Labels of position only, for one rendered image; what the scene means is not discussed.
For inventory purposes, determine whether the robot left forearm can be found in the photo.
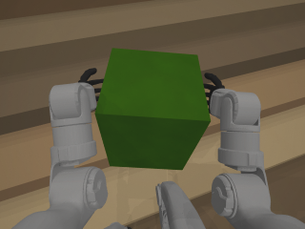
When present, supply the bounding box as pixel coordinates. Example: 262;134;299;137
49;82;97;204

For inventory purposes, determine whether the carton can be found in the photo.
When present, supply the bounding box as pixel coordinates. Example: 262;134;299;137
94;48;211;171

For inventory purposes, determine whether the robot right forearm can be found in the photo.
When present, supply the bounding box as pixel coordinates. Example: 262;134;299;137
210;88;271;207

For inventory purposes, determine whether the left robot hand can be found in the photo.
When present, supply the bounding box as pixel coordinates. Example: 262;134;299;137
78;68;104;110

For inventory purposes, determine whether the robot right shin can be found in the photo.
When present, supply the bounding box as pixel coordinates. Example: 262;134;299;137
158;205;170;229

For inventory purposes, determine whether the right robot thigh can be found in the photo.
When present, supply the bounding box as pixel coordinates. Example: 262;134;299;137
155;180;206;229

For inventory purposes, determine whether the right robot hand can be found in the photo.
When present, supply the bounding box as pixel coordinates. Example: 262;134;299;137
203;73;225;114

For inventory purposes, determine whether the left robot upper arm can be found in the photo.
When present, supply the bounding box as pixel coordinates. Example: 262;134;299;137
11;166;108;229

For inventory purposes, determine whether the right robot upper arm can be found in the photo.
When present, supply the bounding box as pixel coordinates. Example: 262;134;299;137
211;173;305;229

